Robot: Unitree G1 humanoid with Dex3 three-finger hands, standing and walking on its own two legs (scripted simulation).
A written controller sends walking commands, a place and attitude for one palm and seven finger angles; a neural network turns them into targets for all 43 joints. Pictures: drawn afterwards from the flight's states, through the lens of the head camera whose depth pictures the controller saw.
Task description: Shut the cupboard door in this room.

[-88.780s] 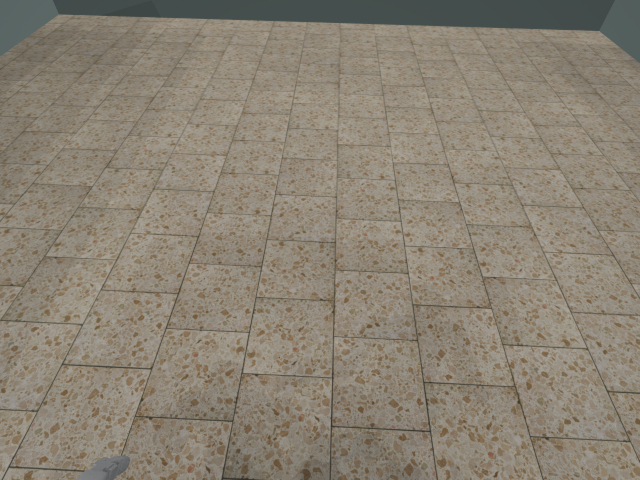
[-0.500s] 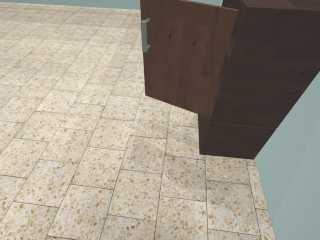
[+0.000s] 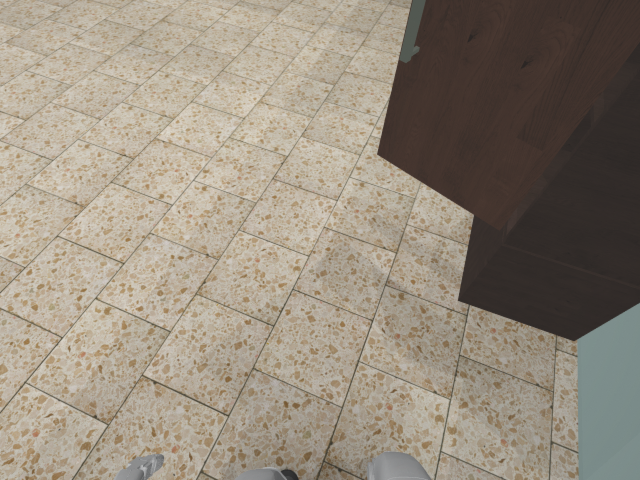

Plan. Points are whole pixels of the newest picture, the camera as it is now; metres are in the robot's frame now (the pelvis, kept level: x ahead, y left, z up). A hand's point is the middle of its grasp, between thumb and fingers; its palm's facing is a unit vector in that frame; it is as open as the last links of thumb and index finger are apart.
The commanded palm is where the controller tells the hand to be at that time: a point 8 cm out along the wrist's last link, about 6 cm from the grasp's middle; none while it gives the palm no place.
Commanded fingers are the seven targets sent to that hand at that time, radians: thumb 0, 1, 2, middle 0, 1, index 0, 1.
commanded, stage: walk to a spot facing it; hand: left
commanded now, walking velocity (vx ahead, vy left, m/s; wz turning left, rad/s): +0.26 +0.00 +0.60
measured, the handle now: (417, 24) +0.97 -0.19 +0.05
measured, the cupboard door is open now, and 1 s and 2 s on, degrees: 69 69 69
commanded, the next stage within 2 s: turn to face it in 0.98 s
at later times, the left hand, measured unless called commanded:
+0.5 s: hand out of the picture +0.01 +0.14 -0.14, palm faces +0.36 -0.89 -0.30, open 7.4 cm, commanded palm none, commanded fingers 0.00 0.90 0.90 -0.20 -0.30 -0.20 -0.30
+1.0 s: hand (115, 441) +0.18 +0.29 -0.16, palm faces +0.63 -0.75 -0.20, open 7.4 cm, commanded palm none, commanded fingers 0.00 0.90 0.90 -0.20 -0.30 -0.20 -0.30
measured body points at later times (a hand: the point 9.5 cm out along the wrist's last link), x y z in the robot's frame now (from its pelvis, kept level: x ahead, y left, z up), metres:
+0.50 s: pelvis +0.08 -0.05 +0.01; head +0.13 -0.07 +0.46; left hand +0.00 +0.19 -0.12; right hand +0.22 -0.29 -0.15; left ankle +0.06 +0.10 -0.65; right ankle +0.03 -0.18 -0.73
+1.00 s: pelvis +0.22 +0.07 +0.00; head +0.25 +0.11 +0.45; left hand +0.15 +0.33 -0.14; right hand +0.43 -0.08 -0.13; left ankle +0.17 +0.12 -0.73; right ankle +0.39 -0.04 -0.67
